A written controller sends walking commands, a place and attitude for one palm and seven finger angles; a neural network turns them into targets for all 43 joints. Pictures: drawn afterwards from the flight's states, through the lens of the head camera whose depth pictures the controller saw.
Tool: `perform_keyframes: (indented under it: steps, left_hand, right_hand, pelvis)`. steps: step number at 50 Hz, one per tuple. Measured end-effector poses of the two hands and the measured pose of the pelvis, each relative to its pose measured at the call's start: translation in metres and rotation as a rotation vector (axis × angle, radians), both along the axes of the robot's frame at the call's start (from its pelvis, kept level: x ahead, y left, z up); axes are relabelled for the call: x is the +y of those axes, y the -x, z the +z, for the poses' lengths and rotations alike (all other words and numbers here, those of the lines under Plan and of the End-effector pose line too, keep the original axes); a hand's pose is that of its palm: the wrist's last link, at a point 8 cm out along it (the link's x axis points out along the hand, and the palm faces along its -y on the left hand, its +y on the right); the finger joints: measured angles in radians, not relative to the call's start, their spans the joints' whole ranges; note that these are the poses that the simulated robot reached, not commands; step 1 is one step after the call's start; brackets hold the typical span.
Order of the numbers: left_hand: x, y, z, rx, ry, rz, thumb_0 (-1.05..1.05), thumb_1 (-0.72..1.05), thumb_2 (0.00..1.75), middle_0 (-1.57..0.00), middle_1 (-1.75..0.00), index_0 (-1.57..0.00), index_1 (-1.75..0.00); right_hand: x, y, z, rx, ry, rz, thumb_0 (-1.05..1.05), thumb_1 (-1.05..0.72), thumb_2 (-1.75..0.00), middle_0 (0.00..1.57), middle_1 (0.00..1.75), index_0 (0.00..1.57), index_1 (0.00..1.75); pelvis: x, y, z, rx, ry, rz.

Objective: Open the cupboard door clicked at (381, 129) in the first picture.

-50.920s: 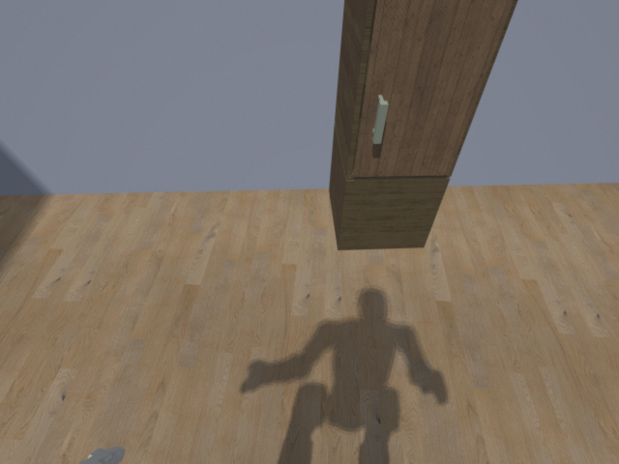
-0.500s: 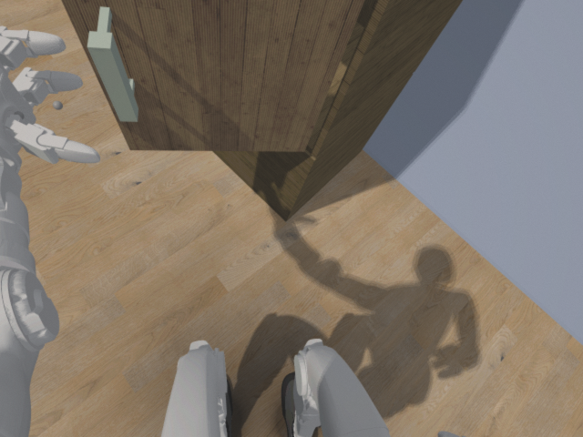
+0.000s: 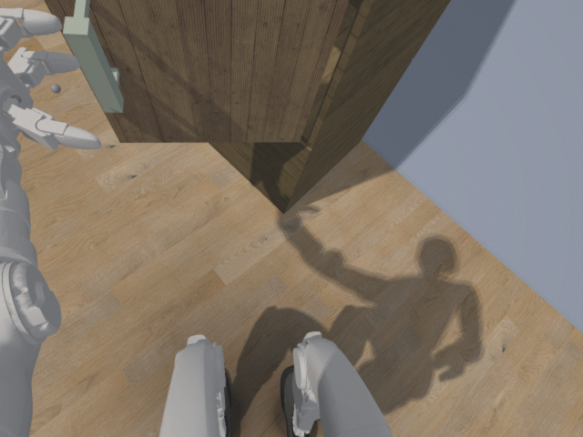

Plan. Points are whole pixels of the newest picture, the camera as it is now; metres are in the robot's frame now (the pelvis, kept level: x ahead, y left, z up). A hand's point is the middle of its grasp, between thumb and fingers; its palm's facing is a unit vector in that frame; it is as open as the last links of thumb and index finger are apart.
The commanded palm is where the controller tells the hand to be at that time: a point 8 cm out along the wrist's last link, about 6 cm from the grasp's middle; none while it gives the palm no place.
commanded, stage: slide the fingers in behind the handle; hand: left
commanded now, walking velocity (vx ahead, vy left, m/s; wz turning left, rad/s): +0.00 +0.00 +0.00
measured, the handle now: (99, 57) +0.58 +0.21 +0.04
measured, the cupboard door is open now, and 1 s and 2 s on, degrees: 49 49 50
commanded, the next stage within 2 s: close the thumb around the handle in 1.42 s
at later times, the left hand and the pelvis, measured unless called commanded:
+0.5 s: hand (83, 89) +0.53 +0.22 +0.05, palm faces +0.03 -1.00 -0.02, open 13.9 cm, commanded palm +0.51 +0.24 +0.05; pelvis +0.00 -0.01 +0.00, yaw +0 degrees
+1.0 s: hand (113, 95) +0.52 +0.19 +0.05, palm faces +0.03 -1.00 -0.01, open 13.9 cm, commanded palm +0.51 +0.21 +0.05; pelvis +0.00 +0.00 +0.01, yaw +1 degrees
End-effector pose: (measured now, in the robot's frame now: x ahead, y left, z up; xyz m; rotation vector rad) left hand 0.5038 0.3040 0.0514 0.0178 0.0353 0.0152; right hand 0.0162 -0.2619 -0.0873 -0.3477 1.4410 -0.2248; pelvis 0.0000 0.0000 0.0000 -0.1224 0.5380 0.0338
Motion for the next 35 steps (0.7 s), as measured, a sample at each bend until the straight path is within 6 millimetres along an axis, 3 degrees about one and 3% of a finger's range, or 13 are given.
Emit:
perform_keyframes:
  steps: [8, 21, 26, 35]
  left_hand:
    - [-0.016, -0.004, -0.005, 0.005, 0.001, 0.017, -0.01, -0.50, 0.30, -0.30, -1.20, -0.30, -1.20]
    - [-0.022, -0.001, -0.006, 0.003, -0.006, 0.024, -0.01, -0.50, 0.30, -0.30, -1.20, -0.30, -1.20]
    - [-0.031, 0.001, 0.000, -0.026, -0.002, 0.007, -0.01, -0.50, 0.30, -0.30, -1.20, -0.30, -1.20]
    - [-0.046, -0.002, -0.007, 0.002, 0.011, 0.021, -0.01, -0.50, 0.30, -0.30, -1.20, -0.30, -1.20]
  right_hand:
    - [-0.004, -0.001, 0.001, -0.028, 0.001, -0.011, 0.00, -0.91, -0.90, 0.21, 0.30, 0.20, 0.30]
    - [-0.006, -0.003, -0.002, -0.021, -0.015, -0.011, 0.00, -0.91, -0.90, 0.21, 0.30, 0.20, 0.30]
    - [-0.006, -0.006, -0.002, -0.025, -0.020, -0.007, 0.00, -0.91, -0.90, 0.21, 0.30, 0.20, 0.30]
    - [-0.005, -0.011, 0.000, -0.057, -0.020, -0.006, 0.00, -0.91, -0.90, 0.21, 0.30, 0.20, 0.30]
  pelvis:
    - [-0.003, -0.001, 0.000, -0.002, -0.007, -0.010]
    - [-0.006, -0.002, 0.001, -0.003, -0.014, -0.007]
    - [-0.006, -0.003, 0.003, -0.007, -0.015, -0.003]
    - [-0.005, -0.003, 0.003, -0.012, -0.017, -0.004]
